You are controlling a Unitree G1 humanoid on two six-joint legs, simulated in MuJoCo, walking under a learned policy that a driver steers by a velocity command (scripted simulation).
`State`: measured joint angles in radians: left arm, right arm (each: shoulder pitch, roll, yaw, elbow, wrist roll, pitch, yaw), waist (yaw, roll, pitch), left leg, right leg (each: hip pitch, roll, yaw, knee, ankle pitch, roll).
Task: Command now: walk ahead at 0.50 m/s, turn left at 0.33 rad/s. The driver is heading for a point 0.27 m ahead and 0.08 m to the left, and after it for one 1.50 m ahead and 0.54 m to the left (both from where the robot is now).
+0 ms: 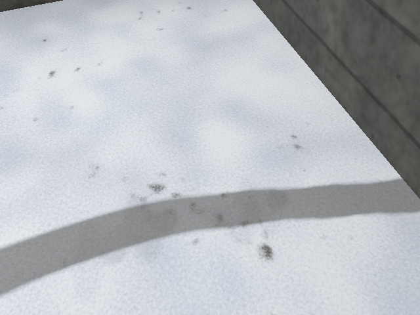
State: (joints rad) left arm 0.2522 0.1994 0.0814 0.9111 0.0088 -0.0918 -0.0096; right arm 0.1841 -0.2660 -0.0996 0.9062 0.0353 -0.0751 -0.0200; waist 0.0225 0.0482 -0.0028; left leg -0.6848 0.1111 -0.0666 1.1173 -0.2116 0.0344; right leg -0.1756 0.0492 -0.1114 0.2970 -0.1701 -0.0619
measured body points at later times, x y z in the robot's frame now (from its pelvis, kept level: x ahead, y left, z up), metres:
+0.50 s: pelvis +0.20 +0.06 -0.02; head +0.25 +0.09 +0.43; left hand +0.29 +0.37 -0.13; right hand +0.41 -0.17 -0.12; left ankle +0.28 +0.14 -0.75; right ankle +0.26 -0.11 -0.67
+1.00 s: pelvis +0.26 +0.02 +0.00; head +0.30 +0.02 +0.44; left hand +0.23 +0.33 -0.09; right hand +0.55 -0.14 -0.11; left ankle +0.17 +0.13 -0.66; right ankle +0.34 -0.08 -0.75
